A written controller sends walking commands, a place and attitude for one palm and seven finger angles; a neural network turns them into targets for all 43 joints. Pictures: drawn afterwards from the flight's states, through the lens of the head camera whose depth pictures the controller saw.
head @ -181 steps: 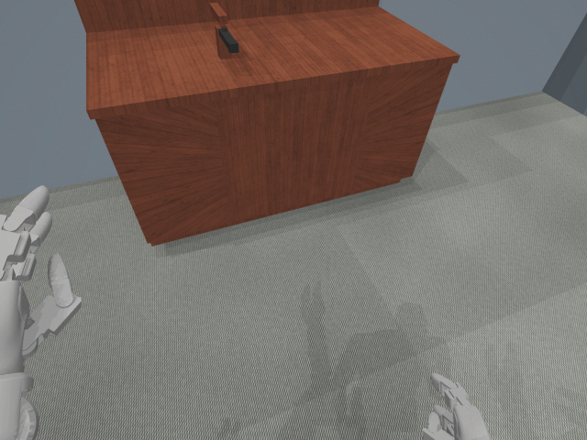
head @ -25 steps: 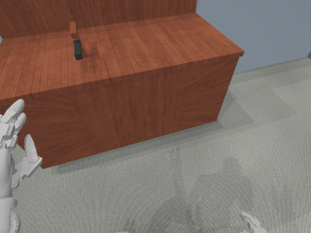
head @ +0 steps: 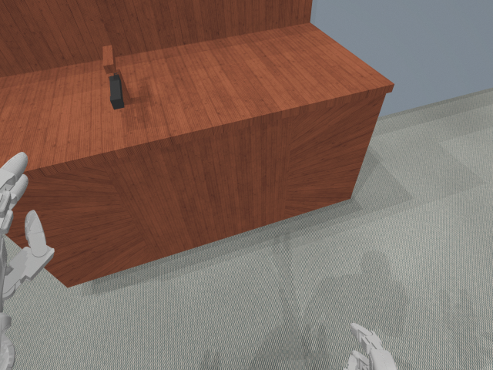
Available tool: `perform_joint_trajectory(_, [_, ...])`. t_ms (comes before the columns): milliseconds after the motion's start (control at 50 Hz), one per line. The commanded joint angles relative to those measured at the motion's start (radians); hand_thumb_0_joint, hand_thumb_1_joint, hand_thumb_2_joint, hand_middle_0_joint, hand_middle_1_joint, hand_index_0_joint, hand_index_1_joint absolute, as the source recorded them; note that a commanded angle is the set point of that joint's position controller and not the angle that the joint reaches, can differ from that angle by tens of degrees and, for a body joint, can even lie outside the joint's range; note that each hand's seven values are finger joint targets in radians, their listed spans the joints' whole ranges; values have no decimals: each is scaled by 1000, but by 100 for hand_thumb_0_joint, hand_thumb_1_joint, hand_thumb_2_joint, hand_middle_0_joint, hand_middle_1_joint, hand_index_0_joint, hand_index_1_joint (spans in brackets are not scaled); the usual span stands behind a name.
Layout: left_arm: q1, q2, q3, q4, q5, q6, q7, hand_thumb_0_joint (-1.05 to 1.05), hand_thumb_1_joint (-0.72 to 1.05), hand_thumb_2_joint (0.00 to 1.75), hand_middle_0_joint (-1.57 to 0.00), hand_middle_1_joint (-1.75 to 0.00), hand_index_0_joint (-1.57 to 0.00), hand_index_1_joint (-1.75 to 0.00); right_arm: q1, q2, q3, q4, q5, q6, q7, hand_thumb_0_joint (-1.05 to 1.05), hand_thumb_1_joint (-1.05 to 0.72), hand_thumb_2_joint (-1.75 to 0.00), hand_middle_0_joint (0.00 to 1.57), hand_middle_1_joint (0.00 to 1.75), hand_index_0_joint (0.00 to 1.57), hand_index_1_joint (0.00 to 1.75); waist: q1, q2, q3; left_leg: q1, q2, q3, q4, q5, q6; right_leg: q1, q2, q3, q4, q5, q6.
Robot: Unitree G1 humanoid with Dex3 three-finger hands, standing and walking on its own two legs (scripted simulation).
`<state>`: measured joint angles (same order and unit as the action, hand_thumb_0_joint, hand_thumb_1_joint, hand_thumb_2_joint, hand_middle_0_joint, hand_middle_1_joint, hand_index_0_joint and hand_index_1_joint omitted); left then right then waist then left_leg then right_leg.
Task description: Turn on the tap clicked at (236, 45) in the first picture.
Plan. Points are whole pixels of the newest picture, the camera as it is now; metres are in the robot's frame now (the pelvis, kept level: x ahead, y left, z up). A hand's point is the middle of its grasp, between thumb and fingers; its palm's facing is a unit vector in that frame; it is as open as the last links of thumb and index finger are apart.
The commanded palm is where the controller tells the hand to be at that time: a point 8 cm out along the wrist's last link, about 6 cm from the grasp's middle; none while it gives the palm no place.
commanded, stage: take the last steps up to it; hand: left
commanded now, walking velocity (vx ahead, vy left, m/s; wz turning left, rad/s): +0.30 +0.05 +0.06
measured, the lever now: (117, 101) +0.74 +0.41 +0.04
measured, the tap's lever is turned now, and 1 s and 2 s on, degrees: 0 0 0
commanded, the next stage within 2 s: come to a stop and stand still in 1.58 s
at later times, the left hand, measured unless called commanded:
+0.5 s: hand (63, 184) +0.31 +0.28 +0.18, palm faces +0.46 -0.81 -0.36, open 7.5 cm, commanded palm +0.25 +0.31 +0.19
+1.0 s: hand (130, 144) +0.41 +0.21 +0.18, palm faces +0.40 -0.80 -0.44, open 7.5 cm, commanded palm +0.34 +0.27 +0.19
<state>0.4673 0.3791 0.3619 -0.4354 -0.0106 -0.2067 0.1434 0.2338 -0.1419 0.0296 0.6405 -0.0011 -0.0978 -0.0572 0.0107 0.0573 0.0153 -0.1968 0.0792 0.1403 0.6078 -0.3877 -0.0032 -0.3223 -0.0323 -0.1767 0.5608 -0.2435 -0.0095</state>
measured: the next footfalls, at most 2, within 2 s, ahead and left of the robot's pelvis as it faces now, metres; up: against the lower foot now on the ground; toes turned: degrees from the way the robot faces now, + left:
left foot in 0.40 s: +0.16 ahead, +0.14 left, +0.00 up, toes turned +10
right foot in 0.78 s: +0.25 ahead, -0.10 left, +0.00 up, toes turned -8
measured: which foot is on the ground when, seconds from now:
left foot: down 0.00-0.00, up 0.02-0.38, down 0.40-0.78, up 0.80-1.00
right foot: down 0.00-0.42, up 0.44-0.76, down 0.78-1.00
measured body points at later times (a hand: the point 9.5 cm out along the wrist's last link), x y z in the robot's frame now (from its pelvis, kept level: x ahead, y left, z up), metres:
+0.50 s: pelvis +0.10 +0.02 +0.00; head +0.11 +0.04 +0.45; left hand +0.28 +0.32 +0.20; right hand +0.26 -0.22 -0.08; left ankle +0.12 +0.13 -0.73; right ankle +0.05 -0.08 -0.69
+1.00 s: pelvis +0.19 -0.02 +0.01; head +0.23 -0.04 +0.46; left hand +0.38 +0.26 +0.20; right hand +0.36 -0.27 -0.09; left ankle +0.20 +0.13 -0.65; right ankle +0.21 -0.09 -0.73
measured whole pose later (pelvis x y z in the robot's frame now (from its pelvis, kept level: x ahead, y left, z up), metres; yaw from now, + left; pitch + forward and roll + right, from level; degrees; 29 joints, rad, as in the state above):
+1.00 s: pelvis +0.19 -0.02 +0.01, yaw +2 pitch +0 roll +2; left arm 0.48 0.32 0.34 -0.48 -0.02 -0.22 0.14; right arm 0.17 -0.26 -0.03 0.65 0.00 -0.05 -0.05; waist -0.01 0.01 0.09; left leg -0.53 0.08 0.06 1.08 -0.33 -0.02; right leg -0.24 -0.04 -0.19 0.49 -0.26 -0.07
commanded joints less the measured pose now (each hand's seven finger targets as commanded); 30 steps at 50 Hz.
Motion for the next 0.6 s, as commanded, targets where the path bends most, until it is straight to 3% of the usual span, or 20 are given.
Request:
perform_joint_trajectory(0, [-161,201,125,-208,-2,-49,30,0,90,90,-20,-30,-20,-30,-153,-154,-66,-161,-1,-35,-14,0,-90,-90,20,30,20,30,10,-327,-82,-488,-46,-114,592,-162,9,316,-429,726,-344,-83,-202])
perform_joint_trajectory(20, [-200,170,95,-233,-6,-64,17,0,90,90,-20,-30,-20,-30,-116,-169,-86,-136,-1,-39,-2,0,-90,-90,20,30,20,30,-12,-282,-99,-449,-22,-178,645,-86,2,259,-395,678,-361,-214,-180])
perform_joint_trajectory(40, [-157,188,117,-212,-7,-67,17,0,90,90,-20,-30,-20,-30,-124,-166,-82,-133,1,-36,0,0,-90,-90,20,30,20,30,-10,-232,-58,-465,2,-176,668,-29,-8,218,-382,625,-354,-211,-188])
perform_joint_trajectory(60, [-142,196,133,-244,-6,-71,17,0,90,90,-20,-30,-20,-30,-137,-160,-74,-124,1,-18,2,0,-90,-90,20,30,20,30,-10,-135,-75,-461,20,-173,650,4,-15,217,-356,520,-323,-142,-186])
perform_joint_trajectory(100, [-78,187,140,-263,-1,-86,24,0,90,90,-20,-30,-20,-30,-147,-148,-62,-128,-3,-4,0,0,-90,-90,20,30,20,30,-14,-95,-85,-436,26,-138,576,49,-21,200,-315,341,-304,49,-161])
perform_joint_trajectory(120, [-66,185,142,-277,-2,-89,28,0,90,90,-20,-30,-20,-30,-145,-149,-63,-131,-4,-2,0,0,-90,-90,20,30,20,30,-17,-102,-100,-422,25,-121,514,67,-22,210,-302,292,-296,118,-154])
perform_joint_trajectory(180, [8,186,163,-291,-12,-95,39,0,90,90,-20,-30,-20,-30,-132,-142,-71,-157,-6,-4,-8,0,-90,-90,20,30,20,30,-5,-145,-116,-332,18,-59,256,81,-13,225,-271,222,-269,201,-149])
perform_joint_trajectory(260, [52,156,152,-277,-22,-76,56,0,90,90,-20,-30,-20,-30,-107,-144,-82,-181,0,-12,-13,0,-90,-90,20,30,20,30,8,-179,-134,-241,-16,7,57,83,2,263,-270,230,-238,161,-149])
perform_joint_trajectory(300, [19,147,139,-271,-23,-68,61,0,90,90,-20,-30,-20,-30,-90,-149,-82,-186,-2,-14,-17,0,-90,-90,20,30,20,30,0,-195,-129,-159,-34,33,-31,141,3,231,-243,206,-212,81,-127])
perform_joint_trajectory(340, [-33,140,117,-272,-20,-65,60,0,90,90,-20,-30,-20,-30,-82,-164,-92,-189,-1,-10,-25,0,-90,-90,20,30,20,30,-12,-157,-112,-32,-33,36,-132,182,10,164,-202,178,-138,-1,-90])
perform_joint_trajectory(360, [-50,132,101,-268,-20,-66,56,0,90,90,-20,-30,-20,-30,-72,-176,-98,-189,3,-11,-33,0,-90,-90,20,30,20,30,-25,-80,-102,45,-5,-14,-175,173,27,101,-172,152,-38,-28,-62])
perform_joint_trajectory(380, [-77,128,95,-284,-18,-72,54,0,90,90,-20,-30,-20,-30,-73,-195,-101,-196,4,-12,-36,0,-90,-90,20,30,20,30,-33,68,-106,123,101,-187,-243,162,86,-11,-95,106,132,-76,-20])
perform_joint_trajectory(400, [-113,120,84,-295,-17,-82,52,0,90,90,-20,-30,-20,-30,-80,-204,-100,-200,9,-13,-30,0,-90,-90,20,30,20,30,-29,229,-102,222,274,-460,-296,269,172,-201,-6,58,337,-306,15])
perform_joint_trajectory(420, [-132,149,90,-275,-3,-90,49,0,90,90,-20,-30,-20,-30,-88,-184,-89,-204,7,-21,-23,0,-90,-90,20,30,20,30,-26,184,-71,203,337,-562,-343,327,234,-284,4,107,497,-370,9])
perform_joint_trajectory(440, [-138,182,106,-252,2,-88,41,0,90,90,-20,-30,-20,-30,-107,-174,-75,-182,-8,-28,-25,0,-90,-90,20,30,20,30,-27,202,-64,147,347,-554,-354,271,242,-304,-40,148,574,-336,9])
perform_joint_trajectory(460, [-164,204,116,-305,5,-88,35,0,90,90,-20,-30,-20,-30,-107,-165,-77,-171,-5,-35,-22,0,-90,-90,20,30,20,30,-17,187,-60,150,326,-507,-326,302,245,-319,-58,160,571,-298,14])
perform_joint_trajectory(480, [-160,173,94,-335,5,-87,33,0,90,90,-20,-30,-20,-30,-103,-171,-82,-165,2,-40,-15,0,-90,-90,20,30,20,30,-19,173,-58,157,300,-423,-308,337,236,-336,-65,158,557,-261,20])
perform_joint_trajectory(520, [-104,141,77,-374,-1,-84,31,0,90,90,-20,-30,-20,-30,-87,-172,-83,-158,6,-54,-5,0,-90,-90,20,30,20,30,-11,158,-85,134,244,-297,-300,378,206,-291,-61,125,485,-189,25])
perform_joint_trajectory(560, [-48,151,98,-383,-3,-79,28,0,90,90,-20,-30,-20,-30,-83,-173,-81,-157,4,-65,4,0,-90,-90,20,30,20,30,-6,177,-101,80,208,-209,-308,382,175,-204,-49,84,385,-123,28])
perform_joint_trajectory(580, [-26,134,94,-363,-9,-76,28,0,90,90,-20,-30,-20,-30,-87,-170,-78,-162,2,-65,4,0,-90,-90,20,30,20,30,-13,174,-93,46,206,-197,-317,377,169,-163,-43,68,331,-116,32])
